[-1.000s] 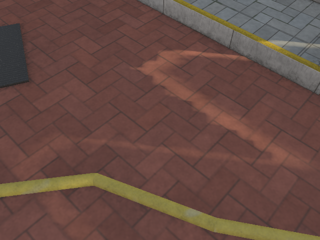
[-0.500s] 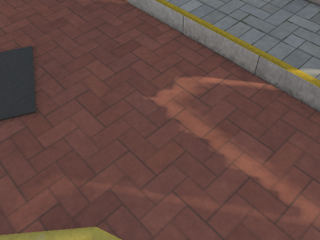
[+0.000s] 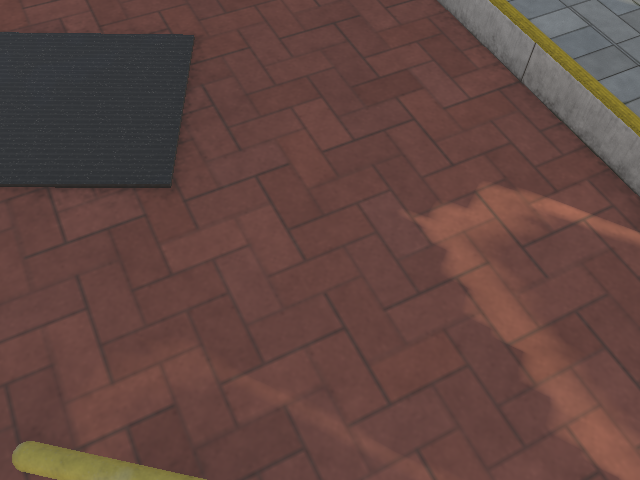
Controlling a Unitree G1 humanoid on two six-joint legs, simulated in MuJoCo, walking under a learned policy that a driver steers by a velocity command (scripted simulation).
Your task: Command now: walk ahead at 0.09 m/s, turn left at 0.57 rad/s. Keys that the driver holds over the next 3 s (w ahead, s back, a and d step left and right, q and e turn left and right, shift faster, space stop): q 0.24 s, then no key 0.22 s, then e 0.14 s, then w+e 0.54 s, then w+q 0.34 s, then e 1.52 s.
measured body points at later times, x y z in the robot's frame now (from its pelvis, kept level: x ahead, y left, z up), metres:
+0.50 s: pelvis +0.08 -0.03 +0.03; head +0.10 -0.01 +0.47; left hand +0.06 +0.26 -0.10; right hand +0.36 -0.21 -0.04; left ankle +0.06 +0.06 -0.72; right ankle +0.10 -0.19 -0.69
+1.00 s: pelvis +0.16 -0.05 +0.00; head +0.19 -0.06 +0.45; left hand +0.32 +0.22 -0.09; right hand +0.20 -0.35 -0.12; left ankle +0.05 +0.06 -0.74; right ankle +0.25 -0.20 -0.70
